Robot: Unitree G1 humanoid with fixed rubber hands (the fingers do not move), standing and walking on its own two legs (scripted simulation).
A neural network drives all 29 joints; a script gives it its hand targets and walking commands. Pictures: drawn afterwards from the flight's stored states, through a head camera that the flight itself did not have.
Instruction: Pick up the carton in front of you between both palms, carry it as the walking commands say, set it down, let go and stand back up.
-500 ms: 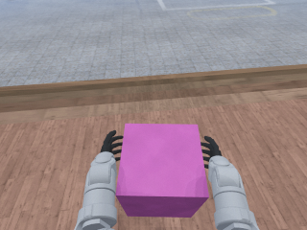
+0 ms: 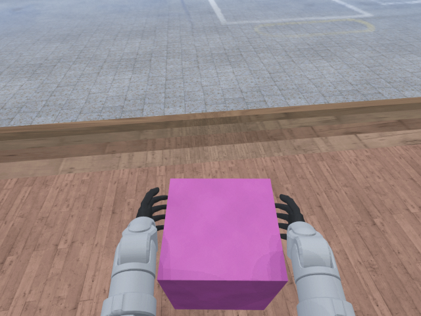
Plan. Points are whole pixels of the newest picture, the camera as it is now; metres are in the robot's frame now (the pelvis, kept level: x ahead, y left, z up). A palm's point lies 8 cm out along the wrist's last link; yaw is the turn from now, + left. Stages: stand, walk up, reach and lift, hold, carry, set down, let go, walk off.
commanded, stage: reach and lift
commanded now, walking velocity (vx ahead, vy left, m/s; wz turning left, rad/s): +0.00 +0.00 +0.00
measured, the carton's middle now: (219, 247) +0.29 +0.00 -0.05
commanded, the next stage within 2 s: hold in 0.12 s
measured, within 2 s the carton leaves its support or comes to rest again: neither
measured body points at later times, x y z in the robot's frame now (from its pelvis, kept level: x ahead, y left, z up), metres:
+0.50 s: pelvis -0.02 +0.00 +0.00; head -0.07 +0.00 +0.45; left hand +0.29 +0.15 +0.05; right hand +0.28 -0.15 +0.04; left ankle +0.00 +0.13 -0.75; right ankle +0.01 -0.13 -0.75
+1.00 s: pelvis +0.00 +0.00 +0.00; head -0.04 +0.01 +0.44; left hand +0.30 +0.16 +0.05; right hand +0.30 -0.14 +0.05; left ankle +0.00 +0.13 -0.74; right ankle +0.01 -0.13 -0.74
